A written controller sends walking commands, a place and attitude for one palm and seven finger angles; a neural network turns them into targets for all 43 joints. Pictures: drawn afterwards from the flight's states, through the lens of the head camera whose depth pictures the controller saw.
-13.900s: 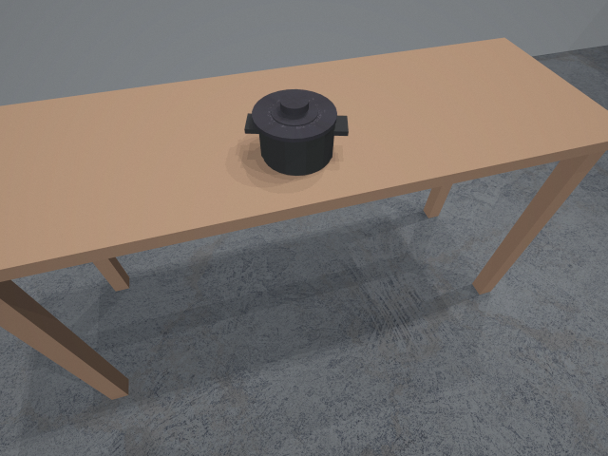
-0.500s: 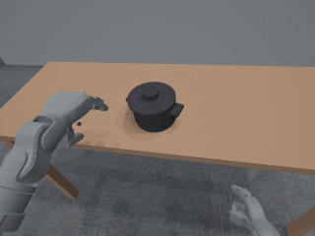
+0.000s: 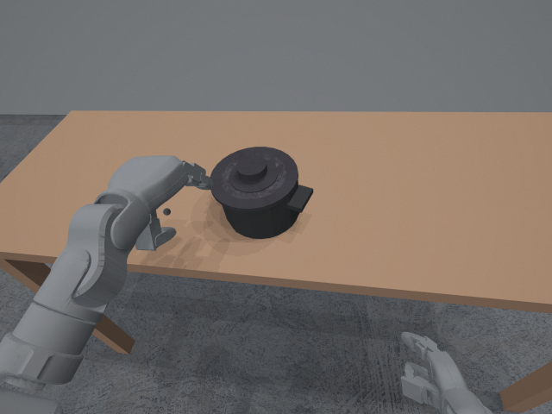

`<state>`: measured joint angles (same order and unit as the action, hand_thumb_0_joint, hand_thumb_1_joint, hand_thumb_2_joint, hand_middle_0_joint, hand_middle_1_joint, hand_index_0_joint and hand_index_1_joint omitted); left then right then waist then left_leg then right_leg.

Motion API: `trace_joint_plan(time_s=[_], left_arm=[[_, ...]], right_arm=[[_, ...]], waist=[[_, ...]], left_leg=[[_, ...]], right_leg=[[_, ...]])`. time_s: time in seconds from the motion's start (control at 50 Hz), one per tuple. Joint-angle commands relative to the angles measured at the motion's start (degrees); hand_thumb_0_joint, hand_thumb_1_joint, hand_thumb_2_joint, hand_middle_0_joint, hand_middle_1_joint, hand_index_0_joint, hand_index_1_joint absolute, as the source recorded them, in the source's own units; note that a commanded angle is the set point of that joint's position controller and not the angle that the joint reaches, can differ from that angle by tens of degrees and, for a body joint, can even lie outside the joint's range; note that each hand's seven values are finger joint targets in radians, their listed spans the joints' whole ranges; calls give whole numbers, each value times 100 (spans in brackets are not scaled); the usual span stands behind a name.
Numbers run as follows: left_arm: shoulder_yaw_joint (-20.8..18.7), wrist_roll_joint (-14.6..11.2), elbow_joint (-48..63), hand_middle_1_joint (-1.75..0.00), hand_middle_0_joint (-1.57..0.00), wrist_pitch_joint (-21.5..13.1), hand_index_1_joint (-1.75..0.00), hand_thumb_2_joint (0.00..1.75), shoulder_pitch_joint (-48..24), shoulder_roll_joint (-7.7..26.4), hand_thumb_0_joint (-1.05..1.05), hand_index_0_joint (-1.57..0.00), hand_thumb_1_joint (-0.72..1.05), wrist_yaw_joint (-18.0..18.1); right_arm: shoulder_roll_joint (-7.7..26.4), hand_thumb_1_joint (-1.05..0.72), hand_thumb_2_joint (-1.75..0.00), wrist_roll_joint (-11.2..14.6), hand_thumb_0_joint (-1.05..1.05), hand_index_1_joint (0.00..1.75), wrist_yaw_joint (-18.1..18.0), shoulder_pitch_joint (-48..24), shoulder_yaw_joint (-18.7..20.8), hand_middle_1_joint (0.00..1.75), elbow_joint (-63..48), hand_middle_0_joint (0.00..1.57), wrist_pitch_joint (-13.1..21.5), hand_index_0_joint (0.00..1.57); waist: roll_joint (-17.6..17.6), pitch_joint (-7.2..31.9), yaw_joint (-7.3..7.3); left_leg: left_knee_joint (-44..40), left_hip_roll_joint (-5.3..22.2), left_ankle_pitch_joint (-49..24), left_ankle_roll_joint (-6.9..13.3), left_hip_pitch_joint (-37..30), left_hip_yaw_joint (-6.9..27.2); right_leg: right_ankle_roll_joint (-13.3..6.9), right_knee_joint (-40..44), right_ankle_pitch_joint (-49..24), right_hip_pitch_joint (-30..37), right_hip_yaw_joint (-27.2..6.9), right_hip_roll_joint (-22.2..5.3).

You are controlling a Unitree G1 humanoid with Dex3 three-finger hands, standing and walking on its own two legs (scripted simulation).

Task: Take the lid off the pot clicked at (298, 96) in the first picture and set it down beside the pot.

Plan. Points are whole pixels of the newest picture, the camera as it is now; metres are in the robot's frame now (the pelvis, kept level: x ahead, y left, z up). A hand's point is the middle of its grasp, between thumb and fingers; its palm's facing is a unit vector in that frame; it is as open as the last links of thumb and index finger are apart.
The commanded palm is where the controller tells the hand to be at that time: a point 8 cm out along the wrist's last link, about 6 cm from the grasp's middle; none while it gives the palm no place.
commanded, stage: move the open hand above the knob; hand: left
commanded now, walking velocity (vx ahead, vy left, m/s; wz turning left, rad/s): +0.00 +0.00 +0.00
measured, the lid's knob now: (251, 167) +0.49 +0.10 +0.09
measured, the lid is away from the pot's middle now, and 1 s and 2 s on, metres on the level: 0.01 0.01 0.01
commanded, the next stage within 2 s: none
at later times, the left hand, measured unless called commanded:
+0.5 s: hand (193, 158) +0.41 +0.16 +0.18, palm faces -0.12 -0.08 -0.99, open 10.3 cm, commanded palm +0.38 +0.15 +0.22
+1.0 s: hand (250, 150) +0.46 +0.09 +0.15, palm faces -0.27 +0.02 -0.96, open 10.3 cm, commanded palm +0.46 +0.10 +0.22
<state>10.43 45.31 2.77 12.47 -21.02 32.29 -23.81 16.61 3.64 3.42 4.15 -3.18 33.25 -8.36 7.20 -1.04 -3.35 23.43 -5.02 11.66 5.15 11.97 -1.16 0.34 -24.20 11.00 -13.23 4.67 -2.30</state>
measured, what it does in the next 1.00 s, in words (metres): stands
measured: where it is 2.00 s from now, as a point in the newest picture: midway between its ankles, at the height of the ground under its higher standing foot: outside the picture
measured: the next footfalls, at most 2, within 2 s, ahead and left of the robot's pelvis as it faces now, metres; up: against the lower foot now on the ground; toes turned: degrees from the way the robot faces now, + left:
none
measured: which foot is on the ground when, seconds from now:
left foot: down 0.00-1.00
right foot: down 0.00-1.00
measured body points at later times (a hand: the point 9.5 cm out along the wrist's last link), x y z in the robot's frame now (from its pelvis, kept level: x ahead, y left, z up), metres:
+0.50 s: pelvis +0.00 -0.02 +0.00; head +0.02 -0.06 +0.45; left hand +0.41 +0.16 +0.23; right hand +0.20 -0.24 -0.11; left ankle +0.01 +0.06 -0.74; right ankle +0.02 -0.13 -0.74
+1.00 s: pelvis +0.02 -0.02 +0.00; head +0.05 -0.06 +0.45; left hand +0.47 +0.09 +0.20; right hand +0.16 -0.26 -0.14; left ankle +0.01 +0.06 -0.74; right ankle +0.02 -0.13 -0.74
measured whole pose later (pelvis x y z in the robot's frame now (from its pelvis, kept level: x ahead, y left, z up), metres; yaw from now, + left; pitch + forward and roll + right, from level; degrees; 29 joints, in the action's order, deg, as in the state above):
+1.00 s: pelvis +0.02 -0.02 +0.00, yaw +0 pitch +4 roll +0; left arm 21.2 47.8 -29.9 15.0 -51.4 24.1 -22.4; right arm 17.1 4.6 0.5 7.8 -2.2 37.4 -9.2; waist 6.0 -0.2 2.0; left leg 23.7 -4.3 12.9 4.1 14.6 -1.1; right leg -0.8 -25.8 13.0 -16.7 4.5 -1.5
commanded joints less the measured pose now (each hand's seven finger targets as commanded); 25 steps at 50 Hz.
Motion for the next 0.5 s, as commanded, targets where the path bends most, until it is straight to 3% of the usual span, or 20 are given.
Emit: trace_joint_plan(time_s=[0.0,0.04,0.06,0.08,0.1,0.12,0.18,0.2,0.24,0.28,0.3,0.34,0.38,0.42,0.44,0.48], left_arm=[[-1826,401,1408,-8,-82,-85,-8,148,-3776,2731,0,-82,-34,456],[-1744,338,852,-8,-82,-89,-8,148,-3561,2463,0,-82,-34,529],[-1545,254,560,-8,-82,-62,-8,148,-3319,2129,0,-82,-34,536],[-1589,61,248,-8,-82,-16,-8,148,-2574,1874,0,-82,-34,540],[-1164,-10,-253,-8,-82,79,-8,148,-2299,1391,0,-82,-34,466],[-630,-118,-405,-8,-82,115,-8,148,-2041,747,0,-82,-34,368],[128,-183,-167,-8,-82,149,-8,148,-1411,-186,0,-82,-34,193],[127,-69,358,-8,-82,94,-8,148,-2137,92,0,-82,-34,151],[-284,144,599,-8,-82,79,-8,148,-3218,852,0,-82,-34,234],[-1342,345,1008,-8,-82,53,-8,148,-4410,2282,0,-82,-34,444],[-1619,543,869,-8,-82,47,-8,148,-4878,2769,0,-82,-34,509],[-1461,472,69,-8,-82,46,-8,148,-4913,2446,0,-82,-34,610],[-1221,157,-981,-8,-82,163,-8,148,-3820,1727,0,-82,-34,645],[-342,-17,-1815,-8,-82,314,-8,148,-3224,580,0,-82,-34,525],[1,-56,-1628,-8,-82,320,-8,148,-2986,173,0,-82,-34,455],[666,-14,-1234,-8,-82,340,-8,148,-2824,-626,0,-82,-34,309]], right_arm=[[532,-90,-90,-56,0,30,-182,-915,170,30,-815,20,348,20],[443,-90,-90,-49,0,30,-217,-829,150,30,-725,20,401,20],[423,-90,-90,-35,0,30,-193,-820,147,30,-732,20,396,20],[469,-90,-90,6,0,30,-125,-827,205,30,-804,20,428,20],[436,-90,-90,25,0,30,-87,-758,156,30,-741,20,342,20],[453,-90,-90,69,0,30,-39,-815,175,30,-811,20,293,20],[489,-90,-90,166,0,30,83,-1041,279,30,-1056,20,240,20],[526,-90,-90,151,0,30,72,-914,275,30,-1013,20,143,20],[545,-90,-90,118,0,30,-34,-964,273,30,-981,20,107,20],[629,-90,-90,45,0,30,-160,-1030,256,30,-843,20,187,20],[520,-90,-90,4,0,30,-226,-879,180,30,-765,20,287,20],[440,-90,-90,18,0,30,-302,-765,137,30,-602,20,303,20],[475,-90,-90,102,0,30,-250,-703,186,30,-608,20,267,20],[473,-90,-90,136,0,30,-170,-678,165,30,-569,20,179,20],[495,-90,-90,177,0,30,-106,-735,199,30,-667,20,146,20],[474,-90,-90,215,0,30,0,-919,276,30,-877,20,136,20]], waist=[[-162,2500,-19],[-83,2525,-51],[-151,2429,-52],[-160,2368,-39],[-567,2183,-18],[-747,1754,51],[-1048,1334,258],[-1155,1572,297],[-993,1700,309],[-423,2232,240],[-268,2805,79],[-260,2606,111],[-584,2232,124],[-1047,1655,169],[-1006,1508,232],[-859,1639,382]], left_leg=[[-283,309,-1548,-282,-715,720],[-213,294,-2022,-357,-813,722],[-199,287,-2168,-388,-778,699],[-78,272,-2137,-337,-798,666],[-173,296,-2102,-388,-561,586],[-178,310,-1749,-380,-383,509],[-27,324,-1233,-249,-349,403],[-150,337,-1158,-249,-327,369],[-190,314,-939,-214,-360,458],[-119,263,-929,-183,-590,566],[-169,219,-1370,-194,-643,600],[-205,226,-1613,-261,-621,600],[-154,231,-1449,-253,-422,511],[-225,252,-1050,-291,-37,371],[-223,265,-948,-297,-29,341],[-32,248,-1110,-246,-330,331]], right_leg=[[-389,31,-952,1094,-427,145],[-401,-1,-1302,1111,-451,154],[-390,-10,-1408,1074,-420,154],[-412,-12,-1457,985,-467,190],[-345,-28,-1463,954,-346,149],[-301,38,-1305,654,-280,126],[-286,98,-1082,259,-286,152],[-249,155,-1028,401,-240,119],[-262,152,-810,463,-307,123],[-343,71,-839,809,-505,148],[-355,-38,-1069,1237,-545,103],[-383,-23,-1309,1174,-511,133],[-373,40,-1272,989,-485,162],[-274,85,-1025,620,-339,88],[-266,93,-966,444,-291,81],[-299,43,-1097,290,-295,123]])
